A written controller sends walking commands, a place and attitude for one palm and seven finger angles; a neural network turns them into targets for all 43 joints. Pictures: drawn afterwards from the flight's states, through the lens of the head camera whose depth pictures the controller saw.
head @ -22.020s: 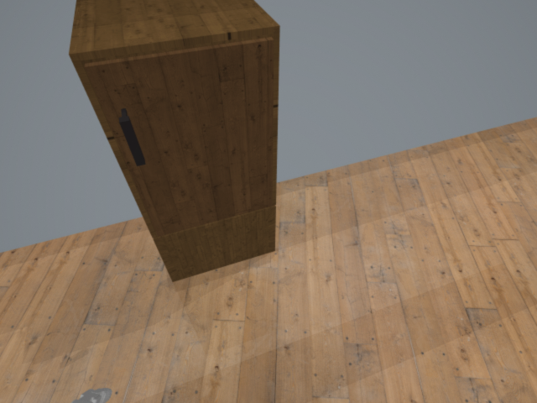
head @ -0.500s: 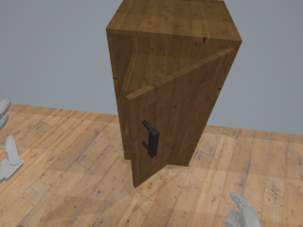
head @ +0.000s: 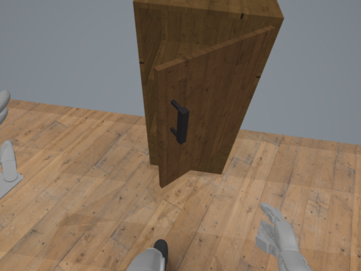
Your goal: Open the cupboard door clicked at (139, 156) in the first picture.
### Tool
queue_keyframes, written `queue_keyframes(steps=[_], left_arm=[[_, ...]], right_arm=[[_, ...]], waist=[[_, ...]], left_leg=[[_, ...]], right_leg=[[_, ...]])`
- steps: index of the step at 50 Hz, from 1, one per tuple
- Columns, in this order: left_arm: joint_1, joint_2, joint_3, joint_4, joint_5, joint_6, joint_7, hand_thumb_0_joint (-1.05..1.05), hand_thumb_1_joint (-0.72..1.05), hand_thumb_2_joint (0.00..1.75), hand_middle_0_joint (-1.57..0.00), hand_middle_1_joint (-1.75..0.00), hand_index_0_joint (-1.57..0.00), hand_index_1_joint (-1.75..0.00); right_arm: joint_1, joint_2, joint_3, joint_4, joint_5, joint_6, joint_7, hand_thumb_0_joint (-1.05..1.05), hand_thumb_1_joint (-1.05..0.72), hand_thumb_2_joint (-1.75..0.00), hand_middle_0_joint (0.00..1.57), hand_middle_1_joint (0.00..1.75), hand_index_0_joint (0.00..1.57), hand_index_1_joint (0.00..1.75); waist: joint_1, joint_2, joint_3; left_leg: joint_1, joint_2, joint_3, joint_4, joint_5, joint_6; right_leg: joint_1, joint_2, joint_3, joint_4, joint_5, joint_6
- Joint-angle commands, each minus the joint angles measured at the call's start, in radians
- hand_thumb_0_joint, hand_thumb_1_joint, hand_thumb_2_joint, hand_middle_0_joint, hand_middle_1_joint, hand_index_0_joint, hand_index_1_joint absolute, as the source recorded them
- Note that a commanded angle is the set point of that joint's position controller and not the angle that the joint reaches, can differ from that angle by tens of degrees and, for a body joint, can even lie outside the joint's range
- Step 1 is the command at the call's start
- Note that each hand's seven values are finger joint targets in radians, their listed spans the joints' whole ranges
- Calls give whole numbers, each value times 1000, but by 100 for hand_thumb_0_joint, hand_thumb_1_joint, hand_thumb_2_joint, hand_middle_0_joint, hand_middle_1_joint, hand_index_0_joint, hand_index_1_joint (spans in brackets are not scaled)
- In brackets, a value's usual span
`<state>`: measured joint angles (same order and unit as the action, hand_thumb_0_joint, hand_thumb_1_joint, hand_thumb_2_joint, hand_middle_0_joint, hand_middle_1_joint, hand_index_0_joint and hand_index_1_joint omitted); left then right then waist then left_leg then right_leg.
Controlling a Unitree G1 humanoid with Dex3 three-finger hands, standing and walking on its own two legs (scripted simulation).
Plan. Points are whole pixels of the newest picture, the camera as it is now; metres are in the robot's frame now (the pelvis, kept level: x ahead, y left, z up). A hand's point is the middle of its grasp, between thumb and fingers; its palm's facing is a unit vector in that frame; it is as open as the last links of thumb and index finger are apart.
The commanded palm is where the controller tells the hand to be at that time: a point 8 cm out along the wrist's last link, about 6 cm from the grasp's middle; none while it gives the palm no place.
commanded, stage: stop stepping back and stand still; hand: left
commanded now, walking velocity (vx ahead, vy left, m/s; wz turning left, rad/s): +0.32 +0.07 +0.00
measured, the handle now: (178, 122) +0.49 +0.04 +0.01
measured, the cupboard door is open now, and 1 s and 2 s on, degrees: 44 44 44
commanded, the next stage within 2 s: let the arm hang, fingers relaxed in 0.88 s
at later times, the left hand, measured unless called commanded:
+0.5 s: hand out of the picture +0.15 +0.27 +0.20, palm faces +0.42 -0.77 -0.49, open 7.4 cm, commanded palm +0.08 +0.31 +0.20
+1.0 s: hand out of the picture +0.16 +0.28 +0.17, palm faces +0.36 -0.79 -0.49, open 7.4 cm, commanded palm none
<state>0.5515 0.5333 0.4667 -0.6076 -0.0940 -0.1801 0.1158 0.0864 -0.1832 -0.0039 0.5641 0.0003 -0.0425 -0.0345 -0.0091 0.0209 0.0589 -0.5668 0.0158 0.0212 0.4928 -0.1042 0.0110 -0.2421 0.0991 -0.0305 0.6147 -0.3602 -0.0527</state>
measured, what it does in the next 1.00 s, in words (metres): steps on the spot: left foot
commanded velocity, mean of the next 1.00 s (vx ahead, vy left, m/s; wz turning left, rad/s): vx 0.10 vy -0.01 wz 0.00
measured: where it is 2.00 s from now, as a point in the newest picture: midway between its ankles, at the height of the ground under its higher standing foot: outside the picture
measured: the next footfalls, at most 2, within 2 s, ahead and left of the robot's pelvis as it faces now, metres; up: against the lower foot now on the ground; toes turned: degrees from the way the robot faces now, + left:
left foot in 0.22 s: +0.02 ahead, +0.15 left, +0.00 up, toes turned +2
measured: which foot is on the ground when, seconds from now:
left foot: up 0.00-0.20, down 0.22-1.00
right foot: down 0.00-1.00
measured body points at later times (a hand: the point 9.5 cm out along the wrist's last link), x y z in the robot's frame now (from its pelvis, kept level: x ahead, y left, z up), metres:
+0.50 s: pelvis -0.06 +0.01 +0.01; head -0.06 +0.02 +0.46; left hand +0.12 +0.31 +0.22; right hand +0.08 -0.20 -0.08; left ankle -0.04 +0.15 -0.72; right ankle -0.06 -0.07 -0.72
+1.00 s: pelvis -0.04 +0.02 +0.02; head -0.03 +0.02 +0.47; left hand +0.14 +0.32 +0.20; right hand +0.14 -0.21 -0.06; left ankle -0.02 +0.14 -0.72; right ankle -0.06 -0.07 -0.72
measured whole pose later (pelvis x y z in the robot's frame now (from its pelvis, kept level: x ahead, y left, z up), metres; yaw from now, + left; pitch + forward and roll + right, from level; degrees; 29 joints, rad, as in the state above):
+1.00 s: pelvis -0.04 +0.02 +0.02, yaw +0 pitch +0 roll -1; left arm 0.54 0.42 0.37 -0.43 -0.03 -0.21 0.14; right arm 0.17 -0.20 0.00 0.64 0.01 -0.15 -0.04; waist 0.00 0.02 0.03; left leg -0.28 0.04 0.02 0.52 -0.23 -0.01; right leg -0.19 0.04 -0.04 0.46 -0.27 -0.03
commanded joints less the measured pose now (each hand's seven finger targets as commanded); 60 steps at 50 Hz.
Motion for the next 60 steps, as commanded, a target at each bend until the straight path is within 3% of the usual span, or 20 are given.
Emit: queue_keyframes(steps=[1,3,6,8,12,14,21,23,25,26,29,32,35,38,42,48,49,52,57,60], left_arm=[[26,83,109,-52,37,-21,46,0,90,90,-20,-30,-20,-30],[-22,62,84,-17,42,-13,35,0,90,90,-20,-30,-20,-30],[-140,65,31,-8,59,-43,68,0,90,90,-20,-30,-20,-30],[-188,27,-3,-30,76,-49,82,0,90,90,-20,-30,-20,-30],[-229,91,44,-196,78,-73,87,0,90,90,-20,-30,-20,-30],[-115,137,113,-211,64,-66,69,0,90,90,-20,-30,-20,-30],[10,45,77,-80,64,-59,76,0,90,90,-20,-30,-20,-30],[8,46,82,-20,60,-50,71,0,90,90,-20,-30,-20,-30],[19,36,62,10,49,-35,70,0,90,90,-20,-30,-20,-30],[1,39,59,15,48,-38,72,0,90,90,-20,-30,-20,-30],[-57,71,82,17,55,-59,73,0,90,90,-20,-30,-20,-30],[-113,50,51,-34,52,-73,71,0,90,90,-20,-30,-20,-30],[-154,67,53,-142,54,-89,71,0,90,90,-20,-30,-20,-30],[-108,58,59,-135,63,-83,64,0,90,90,-20,-30,-20,-30],[-39,32,58,-79,62,-81,63,0,90,90,-20,-30,-20,-30],[22,31,68,-21,39,-60,55,0,90,90,-20,-30,-20,-30],[-110,-155,-397,717,116,60,-74,0,90,90,-20,-30,-20,-30],[-130,-171,-359,797,132,163,-116,0,90,90,-20,-30,-20,-30],[-275,-142,-386,1081,128,160,-113,0,90,90,-20,-30,-20,-30],[-304,-174,-415,1243,116,179,-99,0,90,90,-20,-30,-20,-30]], right_arm=[[-9,-144,-81,-72,-9,-1,5,0,-90,-90,20,30,20,30],[-10,-114,-49,-107,-3,3,-12,0,-90,-90,20,30,20,30],[-36,-134,-27,-101,-5,-46,-71,0,-90,-90,20,30,20,30],[43,-141,-24,-63,-14,-81,-80,0,-90,-90,20,30,20,30],[68,-182,-42,-99,-1,-138,-69,0,-90,-90,20,30,20,30],[90,-142,-32,-71,-9,-148,-54,0,-90,-90,20,30,20,30],[71,-142,-32,-61,-7,-156,-26,0,-90,-90,20,30,20,30],[79,-138,-36,-61,-8,-129,-24,0,-90,-90,20,30,20,30],[79,-131,-48,-60,1,-111,-18,0,-90,-90,20,30,20,30],[68,-132,-49,-63,3,-103,-16,0,-90,-90,20,30,20,30],[47,-127,-30,-53,-4,-102,-21,0,-90,-90,20,30,20,30],[42,-119,-18,-47,-4,-111,-38,0,-90,-90,20,30,20,30],[26,-159,-38,-73,-7,-128,-50,0,-90,-90,20,30,20,30],[41,-136,-25,-68,-4,-142,-42,0,-90,-90,20,30,20,30],[56,-139,-36,-72,4,-148,-31,0,-90,-90,20,30,20,30],[51,-138,-42,-83,8,-113,-25,0,-90,-90,20,30,20,30],[-22,-228,-73,153,16,-172,54,0,-90,-90,20,30,20,30],[83,-227,-69,162,-11,-59,40,0,-90,-90,20,30,20,30],[70,-201,-35,204,-28,-2,32,0,-90,-90,20,30,20,30],[79,-160,-16,260,-35,29,29,0,-90,-90,20,30,20,30]], waist=[[-4,-212,-23],[-30,-135,-7],[10,-47,7],[-5,-22,-56],[20,160,-152],[8,233,-153],[-6,134,-97],[-11,14,-94],[-5,-169,-87],[2,-202,-65],[-1,-145,-61],[-14,-101,-80],[16,150,-82],[17,197,-64],[14,87,-131],[2,-9,-165],[-38,-9,-129],[-2,-22,-148],[-4,-279,-154],[-5,-90,-110]], left_leg=[[90,-41,-115,854,-306,-72],[122,22,-73,736,-229,-60],[215,31,-23,254,-340,-9],[325,-10,20,14,-260,8],[417,192,-222,-134,30,73],[346,173,-236,-244,-140,57],[188,155,-128,-138,-319,53],[103,85,-54,3,-352,21],[55,8,5,292,-309,-7],[9,12,-22,417,-339,-11],[69,45,-52,318,-319,-9],[332,1,15,3,-119,0],[403,161,-219,-137,-31,64],[301,155,-210,-175,-33,62],[326,85,-75,-60,116,16],[359,50,-40,-32,89,-9],[317,78,-59,85,230,-6],[262,116,-102,32,137,39],[303,44,-93,64,83,33],[338,46,-95,0,94,21]], right_leg=[[-493,-475,427,-533,-337,-154],[-432,-321,216,-428,-157,-76],[-250,-279,193,-358,-112,-66],[-140,-247,181,-313,-78,-30],[-52,-97,61,-52,135,61],[-35,-66,5,17,11,82],[120,-63,-29,-162,46,49],[148,-143,126,-226,2,-16],[89,-325,438,-364,-135,-110],[82,-377,471,-391,-97,-141],[67,-347,325,-317,134,-125],[-3,-232,142,-246,153,-38],[-48,-119,69,-112,103,54],[39,-89,34,-91,131,65],[122,-116,80,-185,335,52],[108,-142,114,-242,399,43],[-17,-199,33,-107,462,26],[-24,-186,54,-75,328,19],[4,-237,117,-143,371,-12],[-7,-219,104,-158,270,1]])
